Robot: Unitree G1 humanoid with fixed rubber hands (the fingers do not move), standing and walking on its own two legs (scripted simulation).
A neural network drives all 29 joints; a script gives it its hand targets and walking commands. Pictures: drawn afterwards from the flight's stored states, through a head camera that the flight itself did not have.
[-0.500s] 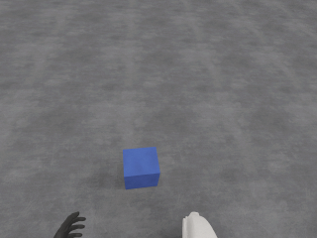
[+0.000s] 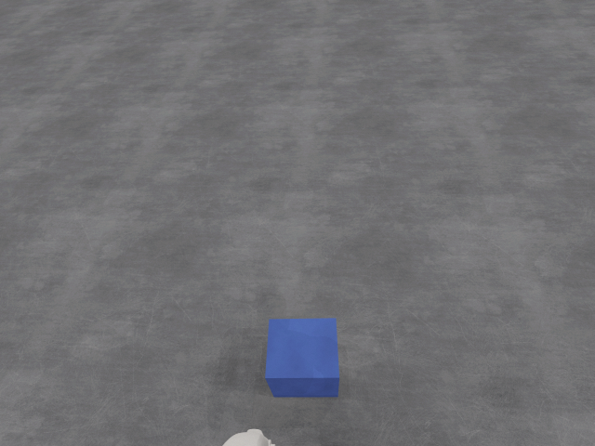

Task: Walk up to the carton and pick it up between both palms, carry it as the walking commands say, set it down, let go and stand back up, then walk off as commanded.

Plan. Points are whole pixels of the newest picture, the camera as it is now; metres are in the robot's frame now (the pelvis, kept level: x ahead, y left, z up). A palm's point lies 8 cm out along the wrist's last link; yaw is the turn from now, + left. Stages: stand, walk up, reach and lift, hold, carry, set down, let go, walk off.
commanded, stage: walk up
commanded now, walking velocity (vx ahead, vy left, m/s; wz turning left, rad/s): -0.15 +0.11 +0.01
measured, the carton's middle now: (304, 358) +0.47 +0.06 -0.67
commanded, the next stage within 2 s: none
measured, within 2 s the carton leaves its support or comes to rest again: neither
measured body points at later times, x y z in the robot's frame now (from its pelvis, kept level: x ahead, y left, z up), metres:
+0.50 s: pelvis -0.03 +0.08 +0.00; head -0.02 +0.10 +0.45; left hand +0.01 +0.31 -0.16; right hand -0.03 -0.14 -0.15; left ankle -0.07 +0.18 -0.74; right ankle -0.03 -0.06 -0.72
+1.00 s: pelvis -0.02 +0.01 +0.00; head -0.01 -0.02 +0.45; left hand -0.01 +0.22 -0.15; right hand -0.02 -0.22 -0.17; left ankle +0.00 +0.15 -0.71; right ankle -0.06 -0.07 -0.74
